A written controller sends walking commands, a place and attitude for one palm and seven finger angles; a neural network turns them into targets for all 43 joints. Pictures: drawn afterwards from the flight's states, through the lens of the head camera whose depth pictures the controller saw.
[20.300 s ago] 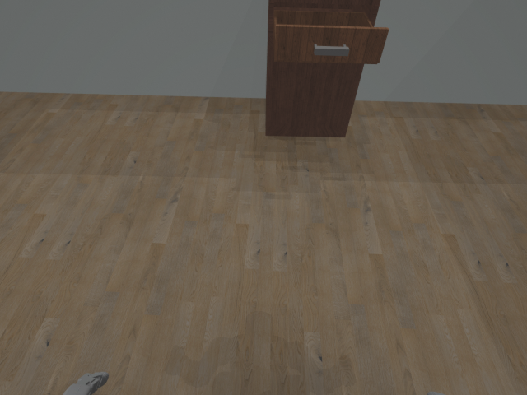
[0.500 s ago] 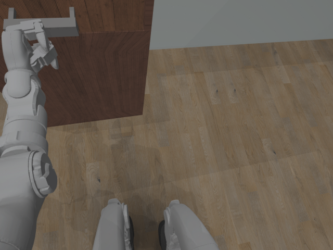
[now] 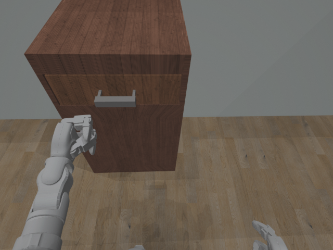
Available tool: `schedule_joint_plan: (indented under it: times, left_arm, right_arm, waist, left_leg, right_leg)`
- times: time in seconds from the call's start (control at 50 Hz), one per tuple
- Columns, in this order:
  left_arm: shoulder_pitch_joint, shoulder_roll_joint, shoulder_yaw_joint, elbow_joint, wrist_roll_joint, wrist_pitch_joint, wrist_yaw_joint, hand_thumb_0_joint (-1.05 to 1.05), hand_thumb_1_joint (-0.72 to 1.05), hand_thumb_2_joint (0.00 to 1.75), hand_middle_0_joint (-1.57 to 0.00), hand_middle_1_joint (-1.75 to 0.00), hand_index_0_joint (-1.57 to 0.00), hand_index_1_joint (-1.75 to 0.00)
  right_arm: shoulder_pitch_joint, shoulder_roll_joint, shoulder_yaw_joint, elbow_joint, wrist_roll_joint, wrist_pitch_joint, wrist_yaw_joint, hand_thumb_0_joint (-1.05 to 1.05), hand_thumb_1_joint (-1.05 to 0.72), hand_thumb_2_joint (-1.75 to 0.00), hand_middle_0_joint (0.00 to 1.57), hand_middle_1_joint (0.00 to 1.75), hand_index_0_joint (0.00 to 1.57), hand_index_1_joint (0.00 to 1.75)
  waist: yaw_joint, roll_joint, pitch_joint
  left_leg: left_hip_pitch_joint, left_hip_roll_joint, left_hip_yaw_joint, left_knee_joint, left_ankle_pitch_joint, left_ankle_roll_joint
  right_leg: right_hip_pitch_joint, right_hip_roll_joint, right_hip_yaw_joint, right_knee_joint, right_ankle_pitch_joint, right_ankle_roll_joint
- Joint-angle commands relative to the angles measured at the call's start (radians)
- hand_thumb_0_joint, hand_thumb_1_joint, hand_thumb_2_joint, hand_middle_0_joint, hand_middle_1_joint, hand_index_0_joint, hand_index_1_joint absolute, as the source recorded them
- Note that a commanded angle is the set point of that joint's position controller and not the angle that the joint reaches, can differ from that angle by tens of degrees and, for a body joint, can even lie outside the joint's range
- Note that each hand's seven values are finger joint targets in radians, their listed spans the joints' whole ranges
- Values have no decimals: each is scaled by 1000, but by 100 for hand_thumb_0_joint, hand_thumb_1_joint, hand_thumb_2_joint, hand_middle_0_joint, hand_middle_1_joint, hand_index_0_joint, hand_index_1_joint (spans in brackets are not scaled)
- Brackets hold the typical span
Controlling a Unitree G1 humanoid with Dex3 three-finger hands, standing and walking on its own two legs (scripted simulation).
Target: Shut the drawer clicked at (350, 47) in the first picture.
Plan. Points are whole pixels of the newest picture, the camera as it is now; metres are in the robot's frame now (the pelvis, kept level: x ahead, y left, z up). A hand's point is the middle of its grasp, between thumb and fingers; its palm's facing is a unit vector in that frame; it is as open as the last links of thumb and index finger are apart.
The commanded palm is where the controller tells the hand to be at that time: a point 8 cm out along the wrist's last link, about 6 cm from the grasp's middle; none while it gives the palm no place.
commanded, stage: draw the hand back to the body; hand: left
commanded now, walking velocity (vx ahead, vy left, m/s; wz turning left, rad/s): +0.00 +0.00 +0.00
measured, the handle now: (116, 97) +0.61 +0.19 -0.04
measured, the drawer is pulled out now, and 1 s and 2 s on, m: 0.00 0.00 0.00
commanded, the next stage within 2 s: step back with the hand held close in 0.84 s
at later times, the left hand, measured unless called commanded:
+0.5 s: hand (33, 175) +0.22 +0.22 +0.17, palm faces +0.28 -0.91 -0.31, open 3.3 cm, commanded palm +0.17 +0.27 +0.19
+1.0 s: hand (8, 193) +0.18 +0.22 +0.21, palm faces +0.38 -0.85 -0.36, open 3.3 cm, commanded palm +0.13 +0.26 +0.23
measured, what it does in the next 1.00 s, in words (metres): rises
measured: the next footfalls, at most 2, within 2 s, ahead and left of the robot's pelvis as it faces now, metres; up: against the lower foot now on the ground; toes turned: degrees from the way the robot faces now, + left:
none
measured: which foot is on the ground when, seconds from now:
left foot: down 0.00-1.00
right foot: down 0.00-1.00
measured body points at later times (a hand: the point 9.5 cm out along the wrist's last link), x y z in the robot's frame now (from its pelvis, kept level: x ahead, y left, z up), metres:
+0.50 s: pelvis +0.00 +0.00 +0.05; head -0.02 -0.02 +0.50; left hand +0.20 +0.27 +0.19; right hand +0.19 -0.22 -0.03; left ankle +0.02 +0.08 -0.69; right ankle -0.04 -0.10 -0.69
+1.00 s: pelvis +0.00 -0.02 +0.05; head -0.02 -0.04 +0.50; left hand +0.16 +0.26 +0.23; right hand +0.19 -0.24 -0.03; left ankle +0.02 +0.08 -0.69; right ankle -0.04 -0.10 -0.69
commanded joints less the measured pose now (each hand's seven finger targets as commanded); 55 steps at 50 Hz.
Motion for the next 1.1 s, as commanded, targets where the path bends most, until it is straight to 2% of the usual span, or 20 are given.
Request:
schedule_joint_plan:
  times: [0.0, 0.08, 0.18, 0.24, 0.3, 0.36, 0.48, 0.54, 0.64, 0.7, 0.76, 0.78, 0.84, 0.9, 0.94, 0.96, 0.98, 1.0, 1.02, 1.08]
  left_arm:
    - [-124, 217, 52, -355, 70, 55, 142, 0, 90, 90, -140, -160, -140, -160]
    - [-130, 252, 64, -451, 94, 110, 211, 0, 90, 90, -140, -160, -140, -160]
    - [-55, 192, 10, -569, 104, 136, 240, 0, 90, 90, -140, -160, -140, -160]
    - [93, 161, 2, -636, 101, 150, 245, 0, 90, 90, -140, -160, -140, -160]
    - [228, 163, 25, -719, 96, 152, 241, 0, 90, 90, -140, -160, -140, -160]
    - [341, 205, 91, -817, 99, 151, 240, 0, 90, 90, -140, -160, -140, -160]
    - [484, 234, 168, -992, 98, 139, 239, 0, 90, 90, -140, -160, -140, -160]
    - [566, 213, 174, -1079, 98, 130, 240, 0, 90, 90, -140, -160, -140, -160]
    - [699, 228, 226, -1157, 96, 116, 242, 0, 90, 90, -140, -160, -140, -160]
    - [689, 170, 182, -1047, 97, 130, 235, 0, 90, 90, -140, -160, -140, -160]
    - [645, 183, 197, -1028, 100, 126, 239, 0, 90, 90, -140, -160, -140, -160]
    - [641, 192, 202, -1027, 101, 125, 240, 0, 90, 90, -140, -160, -140, -160]
    - [618, 211, 210, -1088, 103, 113, 247, 0, 90, 90, -140, -160, -140, -160]
    - [620, 223, 211, -1138, 105, 109, 255, 0, 90, 90, -140, -160, -140, -160]
    - [637, 222, 212, -1144, 107, 111, 258, 0, 90, 90, -140, -160, -140, -160]
    - [517, 363, 365, -1241, 119, 62, 265, 0, 90, 90, -140, -160, -140, -160]
    - [535, 362, 378, -1188, 121, 40, 264, 0, 90, 90, -140, -160, -140, -160]
    - [663, 273, 315, -1073, 123, 50, 255, 0, 90, 90, -140, -160, -140, -160]
    - [714, 223, 273, -1044, 127, 55, 247, 0, 90, 90, -140, -160, -140, -160]
    - [790, 182, 249, -1010, 122, 47, 236, 0, 90, 90, -140, -160, -140, -160]
  right_arm:
    - [-67, -101, -34, -172, 2, 3, -56, 0, -90, -90, 20, 30, 20, 30]
    - [-131, -96, -17, -171, 5, 7, -94, 0, -90, -90, 20, 30, 20, 30]
    - [-171, -90, 1, -154, 0, -41, -110, 0, -90, -90, 20, 30, 20, 30]
    - [-181, -82, 6, -145, -4, -67, -107, 0, -90, -90, 20, 30, 20, 30]
    - [-188, -80, 6, -138, -12, -88, -101, 0, -90, -90, 20, 30, 20, 30]
    - [-199, -78, 5, -131, -21, -100, -95, 0, -90, -90, 20, 30, 20, 30]
    - [-214, -70, -1, -115, -37, -131, -85, 0, -90, -90, 20, 30, 20, 30]
    - [-206, -62, -6, -114, -36, -150, -80, 0, -90, -90, 20, 30, 20, 30]
    - [-202, -63, -13, -112, -38, -178, -75, 0, -90, -90, 20, 30, 20, 30]
    - [-194, -67, -19, -94, -41, -172, -77, 0, -90, -90, 20, 30, 20, 30]
    - [-190, -74, -24, -89, -42, -166, -87, 0, -90, -90, 20, 30, 20, 30]
    - [-193, -74, -25, -85, -44, -169, -91, 0, -90, -90, 20, 30, 20, 30]
    - [-202, -65, -20, -94, -47, -178, -97, 0, -90, -90, 20, 30, 20, 30]
    - [-205, -61, -15, -93, -49, -198, -100, 0, -90, -90, 20, 30, 20, 30]
    - [-204, -61, -13, -89, -49, -205, -98, 0, -90, -90, 20, 30, 20, 30]
    - [-193, -84, -24, -121, -49, -176, -88, 0, -90, -90, 20, 30, 20, 30]
    - [-194, -67, -24, -102, -54, -164, -90, 0, -90, -90, 20, 30, 20, 30]
    - [-194, -65, -29, -81, -60, -148, -86, 0, -90, -90, 20, 30, 20, 30]
    - [-185, -70, -36, -88, -59, -131, -78, 0, -90, -90, 20, 30, 20, 30]
    - [-182, -77, -56, -99, -54, -101, -70, 0, -90, -90, 20, 30, 20, 30]
  waist:
    - [34, -25, -205]
    - [32, -6, -113]
    - [39, 45, -53]
    - [52, 37, -23]
    - [67, 7, -4]
    - [85, -18, 5]
    - [94, 9, 86]
    - [94, 47, 59]
    - [107, 22, 79]
    - [89, -52, 185]
    - [93, -72, 180]
    - [95, -53, 184]
    - [108, -19, 104]
    - [111, 52, 87]
    - [113, 54, 82]
    - [70, 27, 156]
    - [70, -2, 173]
    - [64, -50, 201]
    - [60, -46, 183]
    - [57, -4, 115]
  left_leg:
    - [375, -2, -45, -233, 305, -13]
    - [430, 4, -46, -323, 231, -4]
    - [572, 16, -80, -432, 196, -7]
    - [623, 24, -88, -479, 218, -10]
    - [651, 26, -84, -516, 264, -11]
    - [672, 23, -69, -534, 342, -13]
    - [684, 20, -57, -556, 351, -13]
    - [704, 22, -47, -545, 385, -12]
    - [697, 21, -40, -532, 421, -12]
    - [673, 20, -39, -546, 341, -9]
    - [673, 15, -39, -548, 305, -2]
    - [679, 11, -36, -547, 305, -1]
    - [694, 7, -33, -537, 333, 2]
    - [706, 6, -30, -529, 368, -2]
    - [709, 6, -30, -524, 407, -5]
    - [653, 15, -55, -488, 358, 19]
    - [637, 9, -62, -471, 342, 15]
    - [629, 12, -61, -470, 366, 12]
    - [630, 19, -54, -475, 389, 11]
    - [648, 35, -47, -504, 490, 13]
  right_leg:
    - [146, -31, 69, -221, 399, 6]
    - [201, -39, 81, -320, 318, 7]
    - [239, -40, 67, -412, 263, -1]
    - [292, -46, 60, -445, 285, -3]
    - [355, -46, 56, -477, 326, -3]
    - [398, -46, 54, -504, 390, 0]
    - [415, -46, 60, -566, 390, -1]
    - [439, -56, 63, -550, 417, 1]
    - [446, -54, 63, -554, 459, 3]
    - [389, -53, 63, -583, 381, 10]
    - [384, -57, 67, -592, 337, 13]
    - [382, -56, 75, -606, 336, 12]
    - [430, -69, 83, -582, 370, 10]
    - [445, -73, 90, -583, 415, 6]
    - [453, -70, 86, -573, 462, 5]
    - [355, -120, 197, -624, 522, 32]
    - [347, -143, 206, -641, 548, 28]
    - [330, -145, 183, -630, 560, 30]
    - [333, -141, 167, -616, 560, 41]
    - [361, -125, 118, -574, 586, 64]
